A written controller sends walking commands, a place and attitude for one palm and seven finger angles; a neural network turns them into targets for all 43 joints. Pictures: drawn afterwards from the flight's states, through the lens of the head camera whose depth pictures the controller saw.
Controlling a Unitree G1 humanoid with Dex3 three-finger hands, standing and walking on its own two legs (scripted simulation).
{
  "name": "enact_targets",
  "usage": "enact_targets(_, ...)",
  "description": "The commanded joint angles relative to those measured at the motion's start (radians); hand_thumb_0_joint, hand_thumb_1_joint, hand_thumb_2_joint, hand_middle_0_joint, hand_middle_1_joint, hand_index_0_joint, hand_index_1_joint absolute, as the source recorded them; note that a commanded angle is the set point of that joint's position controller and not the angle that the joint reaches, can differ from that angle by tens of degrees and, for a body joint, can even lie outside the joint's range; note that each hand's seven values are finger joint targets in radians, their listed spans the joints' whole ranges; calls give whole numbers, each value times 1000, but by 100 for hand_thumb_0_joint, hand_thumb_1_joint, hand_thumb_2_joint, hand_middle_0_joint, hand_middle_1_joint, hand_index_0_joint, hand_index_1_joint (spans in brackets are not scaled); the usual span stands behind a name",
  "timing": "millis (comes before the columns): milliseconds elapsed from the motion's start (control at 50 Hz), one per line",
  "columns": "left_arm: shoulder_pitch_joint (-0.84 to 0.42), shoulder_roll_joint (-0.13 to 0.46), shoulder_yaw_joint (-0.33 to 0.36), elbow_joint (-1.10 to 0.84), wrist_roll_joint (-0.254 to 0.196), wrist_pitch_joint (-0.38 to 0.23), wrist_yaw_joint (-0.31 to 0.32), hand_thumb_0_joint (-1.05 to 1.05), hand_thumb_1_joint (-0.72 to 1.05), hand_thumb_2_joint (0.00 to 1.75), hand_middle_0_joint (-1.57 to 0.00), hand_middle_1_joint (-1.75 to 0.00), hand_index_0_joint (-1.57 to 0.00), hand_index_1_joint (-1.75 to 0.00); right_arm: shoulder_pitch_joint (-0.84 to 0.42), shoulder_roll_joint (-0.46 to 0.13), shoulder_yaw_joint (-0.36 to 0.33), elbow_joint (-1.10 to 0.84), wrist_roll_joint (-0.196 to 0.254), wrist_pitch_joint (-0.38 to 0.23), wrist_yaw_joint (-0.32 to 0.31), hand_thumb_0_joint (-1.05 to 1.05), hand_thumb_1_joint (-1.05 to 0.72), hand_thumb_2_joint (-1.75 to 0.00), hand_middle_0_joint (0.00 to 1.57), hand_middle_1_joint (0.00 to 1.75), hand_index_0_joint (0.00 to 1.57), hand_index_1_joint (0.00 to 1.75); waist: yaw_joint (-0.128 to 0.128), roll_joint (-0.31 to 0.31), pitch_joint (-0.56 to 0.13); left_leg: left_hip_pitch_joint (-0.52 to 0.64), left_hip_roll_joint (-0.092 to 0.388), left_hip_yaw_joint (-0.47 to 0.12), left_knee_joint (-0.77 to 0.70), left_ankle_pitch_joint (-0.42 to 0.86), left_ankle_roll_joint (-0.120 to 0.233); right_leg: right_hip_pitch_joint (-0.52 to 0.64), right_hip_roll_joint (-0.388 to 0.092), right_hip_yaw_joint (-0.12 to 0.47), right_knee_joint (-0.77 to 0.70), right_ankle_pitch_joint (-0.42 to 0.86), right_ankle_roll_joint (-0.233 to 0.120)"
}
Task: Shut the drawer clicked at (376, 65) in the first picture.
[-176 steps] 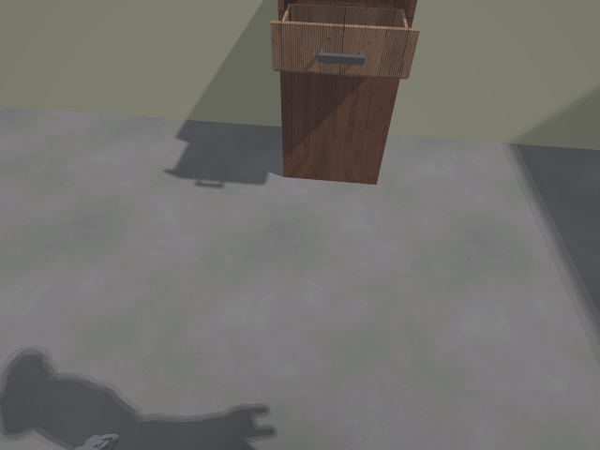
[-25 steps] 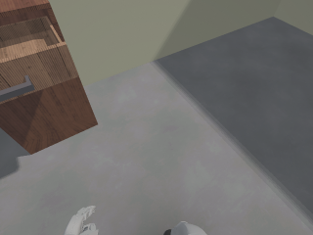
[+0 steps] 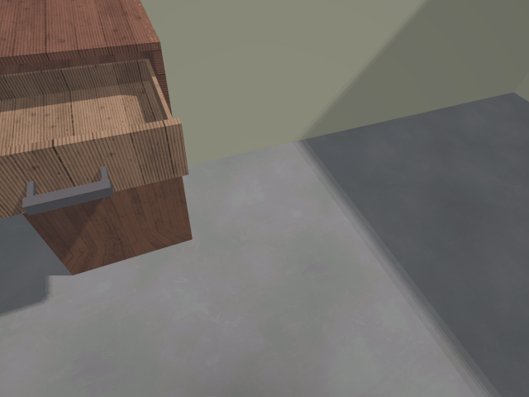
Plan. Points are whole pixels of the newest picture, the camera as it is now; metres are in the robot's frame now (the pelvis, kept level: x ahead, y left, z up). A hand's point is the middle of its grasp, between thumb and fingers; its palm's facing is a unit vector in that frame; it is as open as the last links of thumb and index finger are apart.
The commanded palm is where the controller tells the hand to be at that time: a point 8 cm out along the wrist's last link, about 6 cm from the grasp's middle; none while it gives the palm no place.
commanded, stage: turn to face it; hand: left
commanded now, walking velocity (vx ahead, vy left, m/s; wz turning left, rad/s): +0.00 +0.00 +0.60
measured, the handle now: (69, 187) +0.42 +0.39 +0.02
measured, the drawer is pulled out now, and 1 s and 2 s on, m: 0.30 0.30 0.30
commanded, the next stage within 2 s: take the last steps up to it in 0.66 s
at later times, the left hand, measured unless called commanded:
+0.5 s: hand out of the picture +0.07 +0.17 -0.13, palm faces +0.28 -0.91 -0.30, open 7.3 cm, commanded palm none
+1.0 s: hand out of the picture -0.12 +0.16 -0.17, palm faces +0.49 -0.85 -0.21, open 7.4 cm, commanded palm none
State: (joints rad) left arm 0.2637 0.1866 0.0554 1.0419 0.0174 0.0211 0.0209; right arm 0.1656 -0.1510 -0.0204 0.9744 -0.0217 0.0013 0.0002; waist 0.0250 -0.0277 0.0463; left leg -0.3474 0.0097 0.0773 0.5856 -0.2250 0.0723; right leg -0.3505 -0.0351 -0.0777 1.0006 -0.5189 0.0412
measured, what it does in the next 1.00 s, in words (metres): steps on the spot, turning left: right foot, then left foot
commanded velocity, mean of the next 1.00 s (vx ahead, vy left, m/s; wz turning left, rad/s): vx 0.08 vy -0.01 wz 0.33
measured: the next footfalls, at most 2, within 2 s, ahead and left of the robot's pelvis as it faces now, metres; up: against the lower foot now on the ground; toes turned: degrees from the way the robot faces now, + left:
right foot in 0.42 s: +0.07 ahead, -0.15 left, +0.00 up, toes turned +14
left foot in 0.86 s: -0.05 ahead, +0.07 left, +0.00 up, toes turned +28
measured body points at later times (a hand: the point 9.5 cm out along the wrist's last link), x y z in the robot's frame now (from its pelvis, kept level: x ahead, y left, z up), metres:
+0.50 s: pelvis +0.01 -0.05 +0.00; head +0.03 -0.08 +0.45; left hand +0.05 +0.22 -0.11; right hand +0.11 -0.30 -0.16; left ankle +0.03 +0.07 -0.69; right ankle +0.03 -0.16 -0.73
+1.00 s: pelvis +0.00 -0.02 +0.01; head +0.00 +0.01 +0.46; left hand -0.14 +0.20 -0.16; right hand +0.19 -0.19 -0.12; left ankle -0.08 +0.05 -0.73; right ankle +0.04 -0.14 -0.67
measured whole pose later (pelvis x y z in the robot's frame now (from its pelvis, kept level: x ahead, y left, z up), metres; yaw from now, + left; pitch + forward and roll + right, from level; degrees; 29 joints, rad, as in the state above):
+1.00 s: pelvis +0.00 -0.02 +0.01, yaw +26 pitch -1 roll -1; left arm 0.33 0.25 0.06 1.07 0.03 0.04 0.00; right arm 0.18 -0.17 -0.01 0.96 -0.02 -0.02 -0.01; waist 0.05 -0.05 0.05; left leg -0.13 0.00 0.05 0.48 -0.32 0.03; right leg -0.41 -0.08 -0.08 1.01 -0.43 0.03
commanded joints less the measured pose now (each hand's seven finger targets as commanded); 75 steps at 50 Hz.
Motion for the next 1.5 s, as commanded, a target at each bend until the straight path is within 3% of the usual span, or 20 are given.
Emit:
enact_targets(0,21,82,32,-86,1,-10,-1,0,90,90,-20,-30,-20,-30,43,-201,-57,-61,2,-8,-19,0,-90,-90,20,30,20,30,-23,138,-97,140,236,-310,-306,199,93,-144,-47,70,103,105,21)
enact_targets(240,-92,96,41,-185,-6,5,7,0,90,90,-20,-30,-20,-30,103,-251,-97,-81,-4,17,-13,0,-90,-90,20,30,20,30,-63,170,-110,170,197,-475,-275,154,115,-115,2,92,-130,77,31)
enact_targets(360,23,129,41,-183,-12,-5,17,0,90,90,-20,-30,-20,-30,33,-244,-103,-118,4,33,-2,0,-90,-90,20,30,20,30,1,150,-117,-33,110,-485,-201,76,42,226,29,84,-546,233,-3)
enact_targets(400,39,269,64,-204,14,-16,26,0,90,90,-20,-30,-20,-30,47,-131,-88,-151,15,33,3,0,-90,-90,20,30,20,30,17,-266,-73,-336,-108,-161,203,-272,-106,351,-386,498,-816,96,-155)
enact_targets(420,-31,274,53,-237,3,-10,25,0,90,90,-20,-30,-20,-30,40,-191,-100,-156,-3,36,3,0,-90,-90,20,30,20,30,-2,-209,-42,-280,-68,-166,407,-312,-98,153,-450,470,-819,123,-204)
enact_targets(480,-161,171,29,-255,-1,-21,20,0,90,90,-20,-30,-20,-30,83,-173,-94,-98,-6,57,19,0,-90,-90,20,30,20,30,-76,-124,49,-234,-8,-137,619,-145,-111,44,-268,215,-753,319,-149)
enact_targets(520,-98,156,23,-237,-1,-33,16,0,90,90,-20,-30,-20,-30,85,-164,-85,-92,-3,54,19,0,-90,-90,20,30,20,30,-55,-142,12,-238,-3,-109,629,-117,-130,131,-244,143,-700,510,-150)
enact_targets(700,89,220,37,-147,15,-29,13,0,90,90,-20,-30,-20,-30,-80,-134,-50,-109,12,45,11,0,-90,-90,20,30,20,30,34,-186,-61,-108,-6,-25,261,-249,-136,310,-279,111,-603,872,-189)
enact_targets(800,57,206,33,-101,2,-23,9,0,90,90,-20,-30,-20,-30,31,-136,-34,-54,10,14,1,0,-90,-90,20,30,20,30,-23,-171,-115,226,-16,13,-167,-40,-96,189,-235,66,-536,559,-100)
enact_targets(820,55,166,23,-106,-5,-20,2,0,90,90,-20,-30,-20,-30,78,-194,-44,-40,5,0,-1,0,-90,-90,20,30,20,30,-45,-26,-138,372,79,-83,-245,-3,-62,66,-181,12,-433,350,-56)
enact_targets(840,61,103,11,-128,-4,-19,-10,0,90,90,-20,-30,-20,-30,129,-295,-66,-32,-7,-4,-2,0,-90,-90,20,30,20,30,-69,268,-142,479,316,-381,-272,49,39,-172,-69,-76,-245,29,-1)
enact_targets(860,-9,100,-2,-161,12,-21,-10,0,90,90,-20,-30,-20,-30,182,-334,-69,-27,-4,7,-2,0,-90,-90,20,30,20,30,-102,259,-82,433,414,-477,-311,36,130,-270,-42,-48,-87,-117,-4)
enact_targets(980,29,94,-2,-48,8,-27,-36,0,90,90,-20,-30,-20,-30,120,-183,-31,-1,6,-42,-28,0,-90,-90,20,30,20,30,-30,161,38,289,230,-227,-377,182,98,-240,-68,38,75,190,-5)
enact_targets(1200,-143,54,-2,-92,1,-35,-45,0,90,90,-20,-30,-20,-30,246,-178,-46,88,-7,-57,-31,0,-90,-90,20,30,20,30,-62,151,116,270,269,-201,-376,201,110,-163,-68,4,-271,234,-22)
enact_targets(1280,0,69,17,-47,4,-50,-44,0,90,90,-20,-30,-20,-30,223,-175,-44,108,-6,-53,-31,0,-90,-90,20,30,20,30,16,97,60,156,217,-157,-205,197,63,155,1,-46,-457,295,-53)
enact_targets(1300,123,111,27,-7,9,-63,-38,0,90,90,-20,-30,-20,-30,230,-155,-40,112,2,-58,-27,0,-90,-90,20,30,20,30,68,18,-7,86,155,-97,-13,204,25,339,-31,9,-519,296,-75)
enact_targets(1320,254,200,49,31,16,-77,-26,0,90,90,-20,-30,-20,-30,263,-91,-29,97,14,-66,-17,0,-90,-90,20,30,20,30,104,-211,-115,-123,40,15,293,-40,-30,555,-280,336,-624,224,-167)
enact_targets(1340,320,257,53,41,-4,-75,-20,0,90,90,-20,-30,-20,-30,242,-103,-30,65,15,-62,-18,0,-90,-90,20,30,20,30,110,-275,-163,-206,-3,-20,529,-367,-33,535,-413,572,-769,174,-242)
enact_targets(1360,258,231,49,31,-9,-69,-12,0,90,90,-20,-30,-20,-30,186,-118,-40,58,15,-51,-15,0,-90,-90,20,30,20,30,99,-188,-120,-232,35,-80,645,-332,-23,436,-417,579,-816,37,-259)
enact_targets(1480,41,56,0,-17,2,-88,2,0,90,90,-20,-30,-20,-30,246,-29,-41,100,-8,-8,1,0,-90,-90,20,30,20,30,-56,-70,42,-132,123,-44,518,-46,-82,42,-240,134,-859,252,-178)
